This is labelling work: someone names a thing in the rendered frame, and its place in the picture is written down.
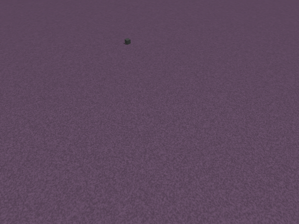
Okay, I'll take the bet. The cube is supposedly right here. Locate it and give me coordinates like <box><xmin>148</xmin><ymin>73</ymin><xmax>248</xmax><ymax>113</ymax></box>
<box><xmin>125</xmin><ymin>38</ymin><xmax>131</xmax><ymax>45</ymax></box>

